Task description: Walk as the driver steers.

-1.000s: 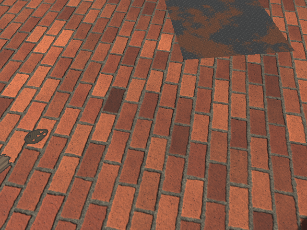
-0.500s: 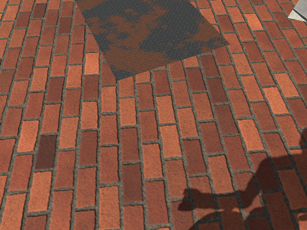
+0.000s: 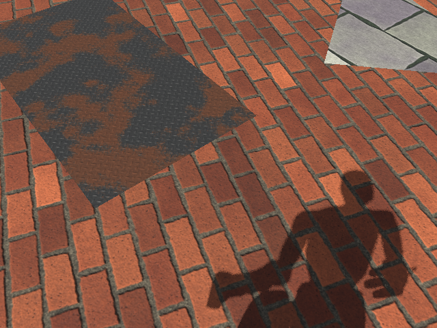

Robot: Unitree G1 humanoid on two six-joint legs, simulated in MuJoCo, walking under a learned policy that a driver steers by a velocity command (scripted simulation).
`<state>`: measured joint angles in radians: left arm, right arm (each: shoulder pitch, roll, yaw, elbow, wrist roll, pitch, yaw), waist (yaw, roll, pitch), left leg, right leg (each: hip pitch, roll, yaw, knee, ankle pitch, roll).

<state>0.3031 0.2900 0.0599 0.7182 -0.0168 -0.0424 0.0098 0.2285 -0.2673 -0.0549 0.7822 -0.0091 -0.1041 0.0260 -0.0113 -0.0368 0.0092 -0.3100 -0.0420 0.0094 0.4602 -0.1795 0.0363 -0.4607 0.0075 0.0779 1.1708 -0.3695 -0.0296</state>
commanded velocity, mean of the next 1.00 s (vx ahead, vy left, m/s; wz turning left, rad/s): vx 0.50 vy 0.00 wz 0.05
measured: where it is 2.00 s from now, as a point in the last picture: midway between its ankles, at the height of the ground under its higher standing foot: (183, 186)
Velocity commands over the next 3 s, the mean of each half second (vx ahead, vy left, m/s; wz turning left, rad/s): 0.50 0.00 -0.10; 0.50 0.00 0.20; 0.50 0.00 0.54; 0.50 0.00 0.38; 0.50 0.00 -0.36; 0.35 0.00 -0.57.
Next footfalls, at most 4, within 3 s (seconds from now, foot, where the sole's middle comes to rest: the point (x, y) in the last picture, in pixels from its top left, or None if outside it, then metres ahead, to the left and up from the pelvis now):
0.34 right None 0.34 -0.15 -0.77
0.88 left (195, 280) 0.64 0.08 -0.77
1.36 right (237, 202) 0.94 -0.07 -0.77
1.88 left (137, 178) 1.05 0.31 -0.77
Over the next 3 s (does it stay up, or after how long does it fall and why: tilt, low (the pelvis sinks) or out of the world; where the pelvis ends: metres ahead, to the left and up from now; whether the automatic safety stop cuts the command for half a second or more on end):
stays up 1.51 0.42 -0.01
